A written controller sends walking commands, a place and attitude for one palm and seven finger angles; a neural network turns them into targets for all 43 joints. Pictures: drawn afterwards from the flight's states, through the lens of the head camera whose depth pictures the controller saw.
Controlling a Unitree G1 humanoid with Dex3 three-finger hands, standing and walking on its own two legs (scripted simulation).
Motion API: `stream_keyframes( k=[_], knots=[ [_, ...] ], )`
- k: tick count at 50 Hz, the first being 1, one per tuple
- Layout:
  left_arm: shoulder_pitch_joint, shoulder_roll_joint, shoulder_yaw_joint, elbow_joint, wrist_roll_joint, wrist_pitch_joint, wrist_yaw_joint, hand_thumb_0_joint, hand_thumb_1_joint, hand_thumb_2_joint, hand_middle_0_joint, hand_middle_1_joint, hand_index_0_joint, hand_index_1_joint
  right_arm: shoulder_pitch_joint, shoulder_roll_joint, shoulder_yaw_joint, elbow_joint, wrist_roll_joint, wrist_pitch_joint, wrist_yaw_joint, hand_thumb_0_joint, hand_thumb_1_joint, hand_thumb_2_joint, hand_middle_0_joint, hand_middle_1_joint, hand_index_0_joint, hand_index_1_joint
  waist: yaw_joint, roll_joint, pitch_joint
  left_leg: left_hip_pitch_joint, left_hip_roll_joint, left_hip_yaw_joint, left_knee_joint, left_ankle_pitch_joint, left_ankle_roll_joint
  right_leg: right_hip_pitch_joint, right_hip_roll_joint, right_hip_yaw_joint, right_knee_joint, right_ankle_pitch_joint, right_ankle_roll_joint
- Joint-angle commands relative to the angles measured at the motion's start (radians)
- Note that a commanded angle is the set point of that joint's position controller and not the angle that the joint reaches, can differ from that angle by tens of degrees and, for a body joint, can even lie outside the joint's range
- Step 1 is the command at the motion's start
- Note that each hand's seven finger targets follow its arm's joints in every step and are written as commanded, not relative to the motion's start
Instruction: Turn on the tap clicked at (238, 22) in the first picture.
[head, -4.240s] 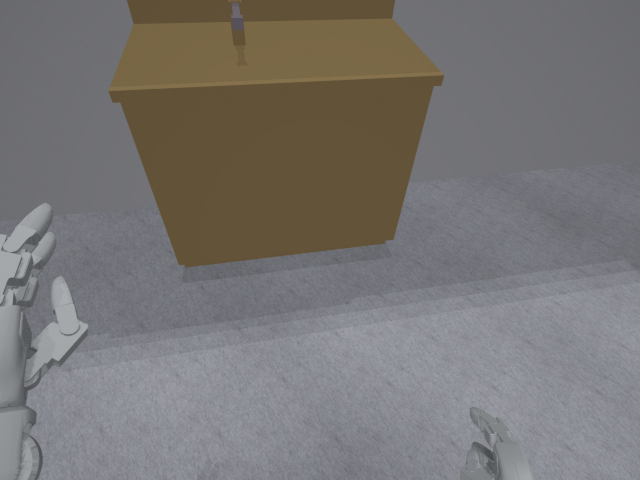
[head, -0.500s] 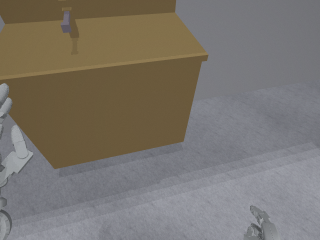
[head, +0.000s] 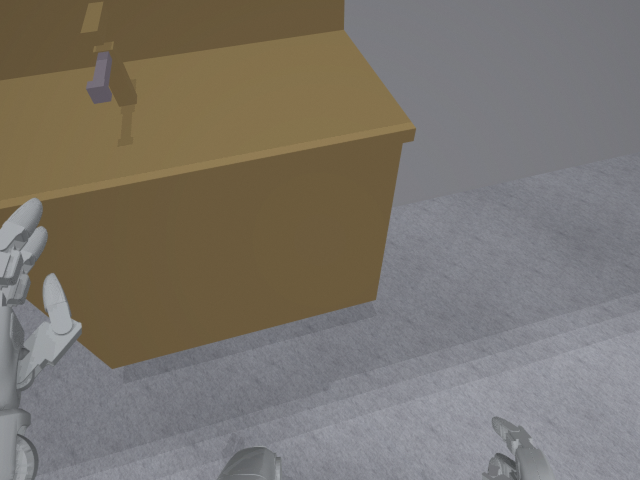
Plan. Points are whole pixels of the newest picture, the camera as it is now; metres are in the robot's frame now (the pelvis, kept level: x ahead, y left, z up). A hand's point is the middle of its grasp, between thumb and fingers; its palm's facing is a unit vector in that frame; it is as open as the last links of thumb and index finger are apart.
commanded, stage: take the last steps up to it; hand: left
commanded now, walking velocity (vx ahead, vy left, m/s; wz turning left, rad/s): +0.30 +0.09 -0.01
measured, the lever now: (99, 91) +0.67 +0.41 +0.13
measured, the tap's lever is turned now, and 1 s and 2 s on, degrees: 0 0 0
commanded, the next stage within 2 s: come to a stop and stand still in 0.86 s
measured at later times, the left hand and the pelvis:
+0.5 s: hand (100, 220) +0.33 +0.24 +0.18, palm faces +0.37 -0.79 -0.49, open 7.4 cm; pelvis +0.12 +0.02 -0.01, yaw -1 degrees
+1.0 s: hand (103, 155) +0.43 +0.28 +0.19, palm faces +0.39 -0.84 -0.38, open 7.4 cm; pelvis +0.20 +0.04 +0.00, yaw -2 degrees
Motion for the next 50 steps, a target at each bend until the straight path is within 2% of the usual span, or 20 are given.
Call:
stream_keyframes(
  k=[1, 7, 8, 9, 10, 11, 16, 22, 23, 25, 26, 28, 32, 35, 39, 40, 43, 44, 48, 50],
  knots=[
    [-0.004, 0.244, 0.181, -0.3, -0.006, -0.077, 0.042, 0.0, 0.9, 0.9, -0.2, -0.3, -0.2, -0.3, -0.061, -0.048, -0.023, -0.205, -0.002, -0.061, -0.006, 0.0, -0.9, -0.9, 0.2, 0.3, 0.2, 0.3, 0.026, -0.134, -0.167, 0.031, 0.011, 0.055, -0.32, 0.037, 0.01, 0.148, -0.254, 0.212, -0.216, 0.242, -0.104],
    [-0.063, 0.218, 0.154, -0.288, -0.008, -0.066, 0.061, 0.0, 0.9, 0.9, -0.2, -0.3, -0.2, -0.3, -0.024, -0.066, -0.043, -0.226, 0.0, -0.073, -0.027, 0.0, -0.9, -0.9, 0.2, 0.3, 0.2, 0.3, 0.009, -0.061, -0.168, 0.356, -0.032, 0.119, -0.649, 0.106, 0.029, 0.056, -0.163, 0.173, -0.039, 0.026, -0.042],
    [-0.077, 0.194, 0.129, -0.281, -0.01, -0.068, 0.056, 0.0, 0.9, 0.9, -0.2, -0.3, -0.2, -0.3, -0.006, -0.092, -0.052, -0.229, 0.007, -0.073, -0.033, 0.0, -0.9, -0.9, 0.2, 0.3, 0.2, 0.3, -0.01, 0.087, -0.165, 0.441, 0.047, -0.017, -0.709, 0.089, 0.072, -0.046, -0.106, 0.123, 0.13, -0.023, -0.003],
    [-0.101, 0.194, 0.132, -0.29, -0.01, -0.073, 0.056, 0.0, 0.9, 0.9, -0.2, -0.3, -0.2, -0.3, -0.013, -0.109, -0.054, -0.234, 0.012, -0.074, -0.029, 0.0, -0.9, -0.9, 0.2, 0.3, 0.2, 0.3, -0.009, 0.266, -0.182, 0.562, 0.226, -0.292, -0.76, 0.196, 0.158, -0.237, 0.012, 0.048, 0.371, -0.21, 0.049],
    [-0.107, 0.214, 0.133, -0.237, -0.006, -0.084, 0.048, 0.0, 0.9, 0.9, -0.2, -0.3, -0.2, -0.3, -0.029, -0.09, -0.042, -0.233, 0.007, -0.078, -0.025, 0.0, -0.9, -0.9, 0.2, 0.3, 0.2, 0.3, -0.011, 0.291, -0.173, 0.521, 0.323, -0.464, -0.837, 0.149, 0.235, -0.32, 0.036, 0.097, 0.563, -0.373, 0.046],
    [-0.116, 0.246, 0.154, -0.228, -0.004, -0.081, 0.043, 0.0, 0.9, 0.9, -0.2, -0.3, -0.2, -0.3, -0.042, -0.078, -0.035, -0.22, 0.002, -0.084, -0.024, 0.0, -0.9, -0.9, 0.2, 0.3, 0.2, 0.3, -0.01, 0.275, -0.145, 0.483, 0.345, -0.488, -0.846, 0.099, 0.276, -0.383, -0.007, 0.152, 0.647, -0.331, 0.047],
    [-0.024, 0.191, 0.119, -0.354, -0.009, -0.07, 0.028, 0.0, 0.9, 0.9, -0.2, -0.3, -0.2, -0.3, -0.037, -0.074, -0.031, -0.2, 0.007, -0.106, -0.003, 0.0, -0.9, -0.9, 0.2, 0.3, 0.2, 0.3, 0.009, 0.224, -0.172, 0.396, 0.213, -0.141, -0.782, 0.289, 0.208, -0.263, -0.022, 0.089, 0.412, -0.157, 0.065],
    [-0.038, 0.214, 0.157, -0.218, -0.008, -0.037, 0.038, 0.0, 0.9, 0.9, -0.2, -0.3, -0.2, -0.3, -0.049, -0.064, -0.013, -0.191, 0.004, -0.092, -0.017, 0.0, -0.9, -0.9, 0.2, 0.3, 0.2, 0.3, 0.014, 0.146, -0.165, 0.248, 0.164, -0.016, -0.649, 0.089, 0.119, 0.074, 0.044, -0.01, -0.003, -0.029, 0.066],
    [-0.052, 0.216, 0.152, -0.182, -0.003, -0.028, 0.036, 0.0, 0.9, 0.9, -0.2, -0.3, -0.2, -0.3, -0.047, -0.055, -0.01, -0.191, 0.005, -0.083, -0.02, 0.0, -0.9, -0.9, 0.2, 0.3, 0.2, 0.3, 0.015, 0.04, -0.167, 0.17, 0.123, 0.017, -0.529, 0.003, 0.095, 0.152, 0.001, 0.068, -0.076, -0.028, 0.04],
    [-0.101, 0.267, 0.185, -0.152, -0.007, -0.021, 0.041, 0.0, 0.9, 0.9, -0.2, -0.3, -0.2, -0.3, -0.067, -0.034, -0.001, -0.208, 0.006, -0.077, -0.014, 0.0, -0.9, -0.9, 0.2, 0.3, 0.2, 0.3, 0.027, -0.341, -0.14, -0.141, -0.059, 0.065, -0.062, -0.262, 0.023, 0.235, -0.353, 0.68, -0.277, -0.059, -0.14],
    [-0.117, 0.243, 0.159, -0.148, -0.018, -0.028, 0.031, 0.0, 0.9, 0.9, -0.2, -0.3, -0.2, -0.3, -0.061, -0.06, -0.02, -0.19, 0.003, -0.081, -0.006, 0.0, -0.9, -0.9, 0.2, 0.3, 0.2, 0.3, 0.024, -0.325, -0.132, -0.146, -0.033, -0.05, 0.064, -0.203, 0.012, 0.192, -0.371, 0.709, -0.315, -0.107, -0.15],
    [-0.123, 0.243, 0.161, -0.185, -0.015, -0.042, 0.022, 0.0, 0.9, 0.9, -0.2, -0.3, -0.2, -0.3, -0.073, -0.048, -0.002, -0.169, 0.007, -0.064, 0.0, 0.0, -0.9, -0.9, 0.2, 0.3, 0.2, 0.3, 0.014, -0.166, -0.119, -0.175, 0.002, -0.079, 0.123, -0.113, -0.001, 0.196, -0.34, 0.549, -0.254, 0.071, -0.155],
    [-0.062, 0.224, 0.145, -0.253, 0.0, -0.069, 0.032, 0.0, 0.9, 0.9, -0.2, -0.3, -0.2, -0.3, -0.076, -0.046, -0.001, -0.182, 0.0, -0.05, -0.004, 0.0, -0.9, -0.9, 0.2, 0.3, 0.2, 0.3, 0.007, -0.142, -0.16, -0.023, 0.015, -0.005, -0.148, -0.032, -0.002, 0.157, -0.26, 0.229, -0.187, 0.424, -0.102],
    [-0.009, 0.233, 0.165, -0.312, -0.005, -0.066, 0.047, 0.0, 0.9, 0.9, -0.2, -0.3, -0.2, -0.3, -0.08, -0.037, -0.008, -0.221, -0.004, -0.058, -0.009, 0.0, -0.9, -0.9, 0.2, 0.3, 0.2, 0.3, 0.039, -0.162, -0.198, 0.098, -0.023, 0.078, -0.396, -0.006, 0.012, 0.194, -0.238, 0.207, -0.147, 0.442, -0.1],
    [-0.027, 0.231, 0.164, -0.327, -0.01, -0.056, 0.06, 0.0, 0.9, 0.9, -0.2, -0.3, -0.2, -0.3, -0.04, -0.051, -0.026, -0.233, -0.002, -0.055, -0.022, 0.0, -0.9, -0.9, 0.2, 0.3, 0.2, 0.3, 0.016, -0.093, -0.205, 0.327, -0.051, 0.116, -0.644, 0.143, 0.015, 0.122, -0.176, 0.172, -0.047, 0.235, -0.042],
    [-0.049, 0.228, 0.158, -0.324, -0.01, -0.06, 0.059, 0.0, 0.9, 0.9, -0.2, -0.3, -0.2, -0.3, -0.033, -0.068, -0.035, -0.236, 0.002, -0.052, -0.027, 0.0, -0.9, -0.9, 0.2, 0.3, 0.2, 0.3, 0.007, -0.021, -0.2, 0.4, -0.014, 0.073, -0.678, 0.159, 0.032, 0.061, -0.146, 0.155, 0.034, 0.166, -0.017],
    [-0.099, 0.26, 0.168, -0.325, -0.011, -0.083, 0.046, 0.0, 0.9, 0.9, -0.2, -0.3, -0.2, -0.3, -0.049, -0.087, -0.034, -0.24, -0.002, -0.064, -0.03, 0.0, -0.9, -0.9, 0.2, 0.3, 0.2, 0.3, 0.005, 0.375, -0.208, 0.546, 0.326, -0.427, -0.805, 0.385, 0.224, -0.295, 0.026, 0.111, 0.531, -0.382, 0.053],
    [-0.103, 0.254, 0.156, -0.315, -0.004, -0.083, 0.043, 0.0, 0.9, 0.9, -0.2, -0.3, -0.2, -0.3, -0.042, -0.066, -0.025, -0.229, -0.004, -0.073, -0.023, 0.0, -0.9, -0.9, 0.2, 0.3, 0.2, 0.3, 0.001, 0.294, -0.181, 0.507, 0.331, -0.441, -0.797, 0.396, 0.249, -0.322, 0.007, 0.151, 0.602, -0.34, 0.048],
    [-0.022, 0.194, 0.119, -0.337, -0.014, -0.054, 0.022, 0.0, 0.9, 0.9, -0.2, -0.3, -0.2, -0.3, -0.035, -0.082, -0.034, -0.217, 0.008, -0.08, 0.0, 0.0, -0.9, -0.9, 0.2, 0.3, 0.2, 0.3, 0.012, 0.19, -0.176, 0.438, 0.218, -0.14, -0.763, 0.44, 0.19, -0.27, -0.007, 0.104, 0.459, -0.171, 0.069],
    [0.024, 0.189, 0.117, -0.326, -0.022, -0.038, 0.019, 0.0, 0.9, 0.9, -0.2, -0.3, -0.2, -0.3, -0.024, -0.075, -0.02, -0.224, 0.001, -0.081, 0.006, 0.0, -0.9, -0.9, 0.2, 0.3, 0.2, 0.3, 0.006, 0.182, -0.178, 0.393, 0.206, -0.109, -0.76, 0.529, 0.161, -0.173, 0.019, 0.078, 0.309, -0.124, 0.075]
  ],
)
